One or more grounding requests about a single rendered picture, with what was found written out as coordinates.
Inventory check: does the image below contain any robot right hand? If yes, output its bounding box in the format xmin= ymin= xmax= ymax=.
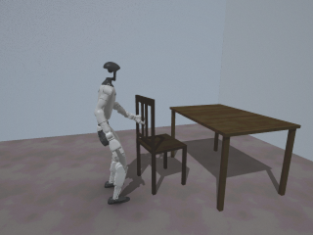
xmin=109 ymin=139 xmax=125 ymax=161

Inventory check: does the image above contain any left robot upper arm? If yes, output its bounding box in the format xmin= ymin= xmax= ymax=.
xmin=112 ymin=102 xmax=119 ymax=110

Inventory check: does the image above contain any chair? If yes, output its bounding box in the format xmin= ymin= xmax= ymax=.
xmin=135 ymin=95 xmax=187 ymax=195

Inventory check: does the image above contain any robot head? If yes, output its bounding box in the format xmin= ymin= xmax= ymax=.
xmin=102 ymin=62 xmax=120 ymax=87

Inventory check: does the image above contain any robot right forearm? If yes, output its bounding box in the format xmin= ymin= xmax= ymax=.
xmin=96 ymin=110 xmax=115 ymax=141

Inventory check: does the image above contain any robot left hand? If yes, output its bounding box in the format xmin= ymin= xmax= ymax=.
xmin=134 ymin=115 xmax=146 ymax=127

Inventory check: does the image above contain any robot left forearm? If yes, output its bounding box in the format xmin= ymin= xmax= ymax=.
xmin=117 ymin=105 xmax=136 ymax=120

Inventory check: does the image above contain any right robot upper arm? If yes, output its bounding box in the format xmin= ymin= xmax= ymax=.
xmin=94 ymin=85 xmax=113 ymax=115

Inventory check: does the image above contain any table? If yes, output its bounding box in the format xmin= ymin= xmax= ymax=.
xmin=169 ymin=104 xmax=301 ymax=212

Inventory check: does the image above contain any left robot foot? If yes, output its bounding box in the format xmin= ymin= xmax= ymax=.
xmin=104 ymin=181 xmax=124 ymax=188

